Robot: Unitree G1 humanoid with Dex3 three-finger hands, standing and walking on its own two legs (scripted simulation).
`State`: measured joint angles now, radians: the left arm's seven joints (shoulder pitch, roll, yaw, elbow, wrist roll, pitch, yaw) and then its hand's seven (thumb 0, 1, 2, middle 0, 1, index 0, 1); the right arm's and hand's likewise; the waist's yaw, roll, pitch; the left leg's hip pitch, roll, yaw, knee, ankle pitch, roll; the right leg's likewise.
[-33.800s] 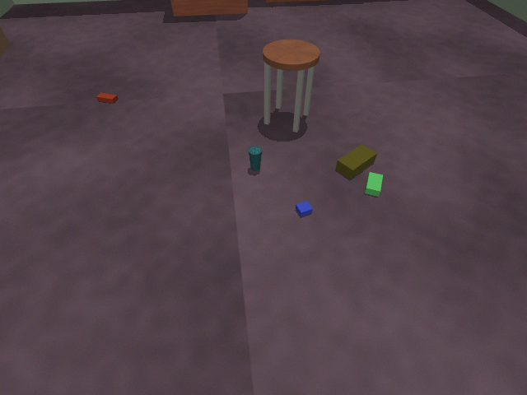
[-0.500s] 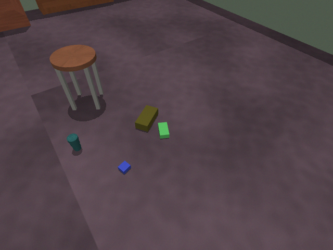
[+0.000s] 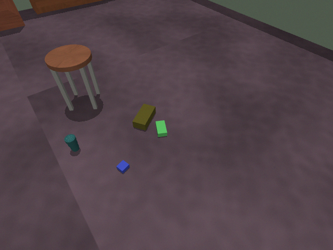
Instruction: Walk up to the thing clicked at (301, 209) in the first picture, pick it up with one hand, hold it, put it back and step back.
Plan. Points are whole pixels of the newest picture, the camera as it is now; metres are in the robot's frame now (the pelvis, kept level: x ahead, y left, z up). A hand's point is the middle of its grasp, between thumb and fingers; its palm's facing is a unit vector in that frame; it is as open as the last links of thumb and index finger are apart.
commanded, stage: stand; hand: left
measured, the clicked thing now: (123, 166) +0.78 +0.28 -0.77
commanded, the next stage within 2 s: walk up in 0.78 s
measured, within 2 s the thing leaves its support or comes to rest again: neither
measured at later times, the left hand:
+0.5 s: hand out of the picture +0.06 +0.25 -0.16, palm faces -0.02 -0.94 -0.34, open 7.4 cm
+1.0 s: hand out of the picture +0.04 +0.28 -0.16, palm faces +0.05 -0.94 -0.34, open 7.4 cm
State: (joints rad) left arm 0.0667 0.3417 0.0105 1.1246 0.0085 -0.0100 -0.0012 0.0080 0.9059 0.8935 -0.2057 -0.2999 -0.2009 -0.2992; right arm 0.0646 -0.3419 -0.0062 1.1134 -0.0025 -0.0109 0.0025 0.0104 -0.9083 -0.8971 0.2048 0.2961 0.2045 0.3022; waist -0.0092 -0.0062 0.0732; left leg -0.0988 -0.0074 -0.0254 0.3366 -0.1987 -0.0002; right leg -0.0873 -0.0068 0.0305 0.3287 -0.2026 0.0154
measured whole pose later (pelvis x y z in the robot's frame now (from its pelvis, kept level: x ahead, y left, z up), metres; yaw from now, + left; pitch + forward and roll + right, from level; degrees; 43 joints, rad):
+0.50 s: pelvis -0.01 +0.00 +0.00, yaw +0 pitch -2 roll +0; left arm 0.11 0.35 0.00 1.15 0.01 -0.01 -0.01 0.01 0.91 0.89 -0.21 -0.30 -0.20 -0.30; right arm 0.10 -0.35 0.00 1.15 -0.01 -0.01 0.01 0.01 -0.91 -0.90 0.20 0.30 0.20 0.30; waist -0.01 0.00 0.05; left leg -0.11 0.00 -0.03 0.31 -0.16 -0.01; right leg -0.10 0.00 0.02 0.31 -0.17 0.01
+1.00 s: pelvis +0.01 +0.01 -0.01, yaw +3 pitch -3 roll -2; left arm 0.25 0.38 0.07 1.02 0.04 -0.03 -0.05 0.01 0.90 0.89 -0.21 -0.30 -0.20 -0.30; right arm 0.22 -0.41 -0.06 1.04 -0.03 -0.02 0.05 0.01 -0.91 -0.90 0.20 0.30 0.20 0.30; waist 0.02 0.02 0.04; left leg -0.28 0.03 -0.02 0.65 -0.44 0.04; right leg -0.10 0.01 -0.01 0.43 -0.29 -0.02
